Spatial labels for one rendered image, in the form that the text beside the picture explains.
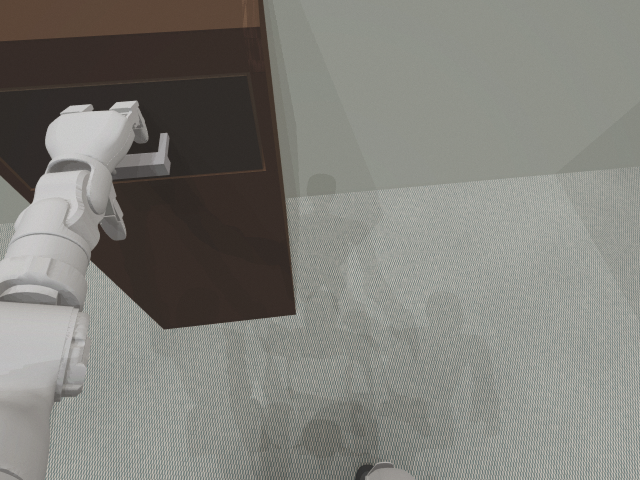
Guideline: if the drawer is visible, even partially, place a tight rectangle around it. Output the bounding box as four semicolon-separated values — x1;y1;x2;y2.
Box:
0;72;263;188

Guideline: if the robot left hand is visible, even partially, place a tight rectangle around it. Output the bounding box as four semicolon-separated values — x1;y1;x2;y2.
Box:
45;101;149;241

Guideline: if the robot right shin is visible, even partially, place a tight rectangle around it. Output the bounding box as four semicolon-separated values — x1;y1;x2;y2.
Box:
367;462;394;476

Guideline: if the handle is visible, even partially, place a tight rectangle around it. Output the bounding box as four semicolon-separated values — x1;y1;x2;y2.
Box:
112;133;171;180

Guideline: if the cabinet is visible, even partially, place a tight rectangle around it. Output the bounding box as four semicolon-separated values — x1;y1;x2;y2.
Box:
0;0;296;329

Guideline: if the robot left forearm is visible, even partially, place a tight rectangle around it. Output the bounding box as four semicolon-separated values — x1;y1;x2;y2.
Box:
0;153;112;312

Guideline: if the left robot upper arm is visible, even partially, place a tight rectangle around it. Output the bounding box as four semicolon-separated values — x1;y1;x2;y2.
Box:
0;301;92;480

